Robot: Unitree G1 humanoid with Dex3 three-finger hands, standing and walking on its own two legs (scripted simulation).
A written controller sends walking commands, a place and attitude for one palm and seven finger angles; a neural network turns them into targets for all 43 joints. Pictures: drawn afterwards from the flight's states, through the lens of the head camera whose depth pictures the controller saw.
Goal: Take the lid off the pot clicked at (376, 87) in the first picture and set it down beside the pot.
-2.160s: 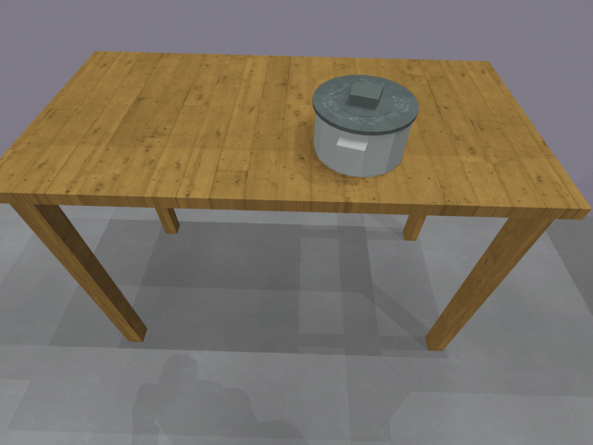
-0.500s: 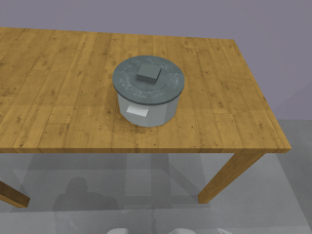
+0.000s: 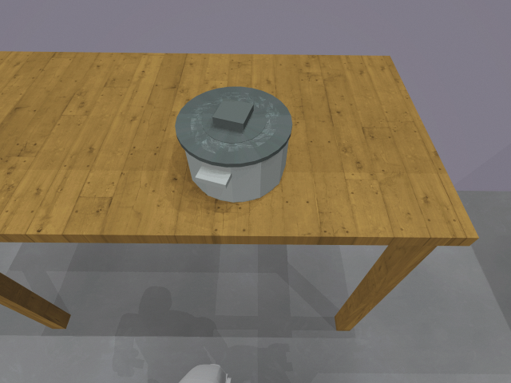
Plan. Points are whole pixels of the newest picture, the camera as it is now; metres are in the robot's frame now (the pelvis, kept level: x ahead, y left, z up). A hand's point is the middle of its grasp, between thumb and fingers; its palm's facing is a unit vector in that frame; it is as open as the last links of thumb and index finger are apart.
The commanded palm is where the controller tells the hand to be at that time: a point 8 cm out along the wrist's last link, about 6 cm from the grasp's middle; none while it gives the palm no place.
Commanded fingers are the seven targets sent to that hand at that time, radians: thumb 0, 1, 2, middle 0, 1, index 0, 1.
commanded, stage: come to a stop and stand still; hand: left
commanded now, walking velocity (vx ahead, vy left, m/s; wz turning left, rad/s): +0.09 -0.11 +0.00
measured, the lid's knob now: (233, 113) +0.51 +0.08 +0.13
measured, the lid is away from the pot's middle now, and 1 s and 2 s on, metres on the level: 0.00 0.00 0.00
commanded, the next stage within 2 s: look again from close up in 0.64 s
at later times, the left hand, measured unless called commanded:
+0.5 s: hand out of the picture +0.03 +0.20 -0.16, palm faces +0.00 -0.98 -0.20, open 7.3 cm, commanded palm none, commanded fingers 0.00 0.90 0.90 -0.20 -0.30 -0.20 -0.30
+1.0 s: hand out of the picture -0.01 +0.19 -0.16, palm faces +0.04 -0.98 -0.20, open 7.4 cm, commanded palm none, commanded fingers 0.00 0.90 0.90 -0.20 -0.30 -0.20 -0.30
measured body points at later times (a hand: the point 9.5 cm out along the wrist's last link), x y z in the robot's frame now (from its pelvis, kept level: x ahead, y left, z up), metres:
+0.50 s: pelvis +0.00 +0.02 +0.01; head +0.01 +0.02 +0.46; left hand +0.03 +0.25 -0.15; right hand -0.03 -0.20 -0.15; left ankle -0.01 +0.13 -0.73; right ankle -0.01 -0.09 -0.73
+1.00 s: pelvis -0.01 +0.03 +0.01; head +0.00 +0.01 +0.46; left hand -0.01 +0.24 -0.14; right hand +0.04 -0.21 -0.15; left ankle -0.01 +0.13 -0.73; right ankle -0.01 -0.09 -0.73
